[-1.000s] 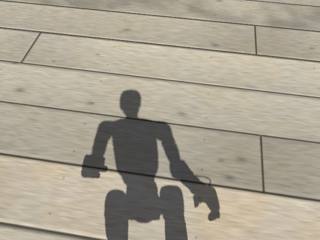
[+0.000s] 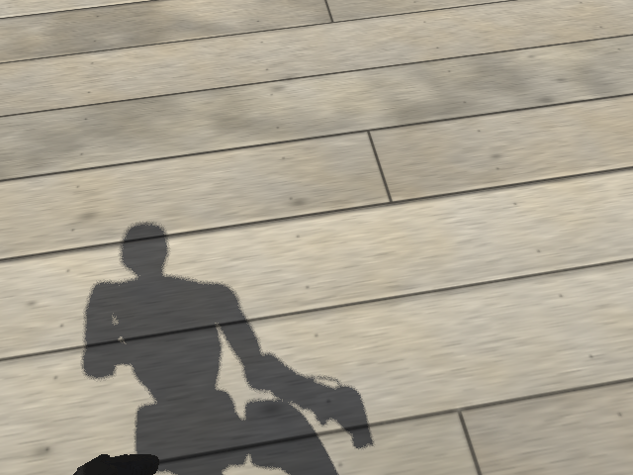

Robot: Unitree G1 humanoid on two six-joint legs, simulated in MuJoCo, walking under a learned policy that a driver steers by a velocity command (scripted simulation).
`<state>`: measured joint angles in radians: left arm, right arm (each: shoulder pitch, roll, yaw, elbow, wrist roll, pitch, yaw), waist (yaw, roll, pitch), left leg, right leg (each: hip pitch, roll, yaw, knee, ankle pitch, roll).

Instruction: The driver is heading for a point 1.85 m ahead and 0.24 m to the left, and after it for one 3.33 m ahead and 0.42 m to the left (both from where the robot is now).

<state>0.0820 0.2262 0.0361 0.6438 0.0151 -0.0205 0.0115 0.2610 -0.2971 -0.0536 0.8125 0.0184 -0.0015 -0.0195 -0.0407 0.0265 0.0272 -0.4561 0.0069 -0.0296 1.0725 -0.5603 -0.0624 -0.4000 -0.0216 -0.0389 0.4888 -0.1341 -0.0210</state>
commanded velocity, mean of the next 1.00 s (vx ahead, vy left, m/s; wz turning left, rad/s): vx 0.02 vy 0.00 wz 0.21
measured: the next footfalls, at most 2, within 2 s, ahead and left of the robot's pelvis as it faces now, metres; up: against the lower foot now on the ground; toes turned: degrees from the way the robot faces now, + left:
left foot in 0.26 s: +0.05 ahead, +0.14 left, +0.00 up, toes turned +12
right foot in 0.72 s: +0.11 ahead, -0.08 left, +0.00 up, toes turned +20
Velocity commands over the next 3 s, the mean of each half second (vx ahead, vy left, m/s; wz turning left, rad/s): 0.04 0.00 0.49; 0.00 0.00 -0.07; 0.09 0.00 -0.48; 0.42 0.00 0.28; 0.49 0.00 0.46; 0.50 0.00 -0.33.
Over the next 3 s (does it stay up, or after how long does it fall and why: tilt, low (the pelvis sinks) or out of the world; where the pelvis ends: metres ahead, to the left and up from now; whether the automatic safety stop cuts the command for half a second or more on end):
stays up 0.81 0.16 0.01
